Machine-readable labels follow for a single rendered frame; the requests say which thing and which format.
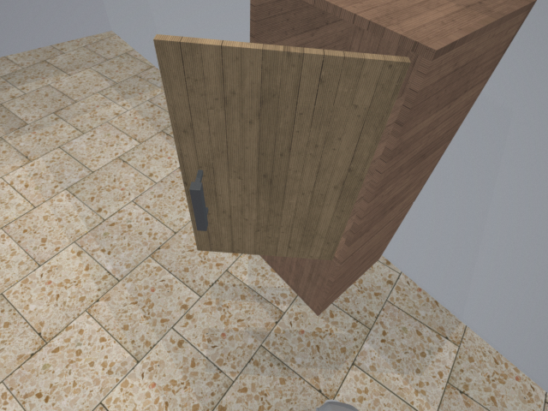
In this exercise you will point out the cupboard door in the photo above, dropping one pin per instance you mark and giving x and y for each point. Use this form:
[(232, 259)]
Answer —
[(284, 135)]

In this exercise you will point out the handle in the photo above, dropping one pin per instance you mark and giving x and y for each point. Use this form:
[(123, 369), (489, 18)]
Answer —
[(198, 202)]

